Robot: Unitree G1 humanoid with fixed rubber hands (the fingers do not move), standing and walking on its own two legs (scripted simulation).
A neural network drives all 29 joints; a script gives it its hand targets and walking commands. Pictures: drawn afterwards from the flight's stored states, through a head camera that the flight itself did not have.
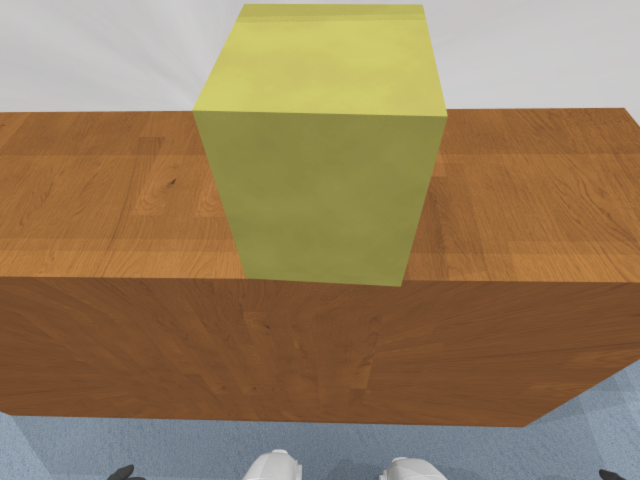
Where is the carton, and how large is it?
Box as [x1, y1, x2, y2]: [192, 4, 447, 286]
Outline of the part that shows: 244,4 192,111 246,277 400,286 447,117 422,4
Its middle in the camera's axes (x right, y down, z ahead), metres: +0.01 -0.10 +0.46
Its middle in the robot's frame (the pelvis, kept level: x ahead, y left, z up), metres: +0.45 +0.00 +0.17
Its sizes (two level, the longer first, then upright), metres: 0.210 0.200 0.250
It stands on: a pedestal, 0.78 m high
